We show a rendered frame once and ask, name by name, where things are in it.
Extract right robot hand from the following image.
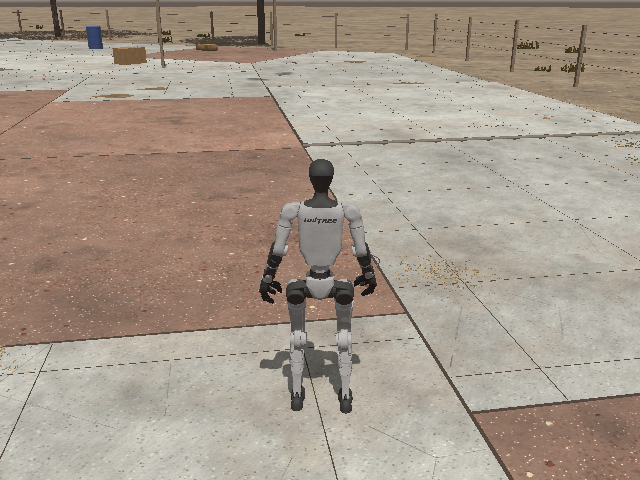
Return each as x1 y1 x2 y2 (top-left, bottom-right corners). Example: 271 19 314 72
354 275 377 296

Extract robot right foot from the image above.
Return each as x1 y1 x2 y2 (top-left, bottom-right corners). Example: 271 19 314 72
338 388 353 414

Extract humanoid robot head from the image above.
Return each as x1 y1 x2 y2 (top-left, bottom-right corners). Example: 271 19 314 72
304 159 338 208

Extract right robot forearm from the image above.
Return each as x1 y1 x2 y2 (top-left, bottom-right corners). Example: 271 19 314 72
357 242 375 279

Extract left robot hand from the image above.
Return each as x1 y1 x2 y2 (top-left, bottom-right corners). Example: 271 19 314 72
259 279 282 304

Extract robot right upper arm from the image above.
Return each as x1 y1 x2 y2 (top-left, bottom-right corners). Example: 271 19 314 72
342 202 367 257

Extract left robot forearm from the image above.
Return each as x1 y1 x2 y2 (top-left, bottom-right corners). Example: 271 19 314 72
262 241 282 283

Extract robot left upper arm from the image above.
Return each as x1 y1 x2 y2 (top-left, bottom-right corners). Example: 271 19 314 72
272 202 300 257

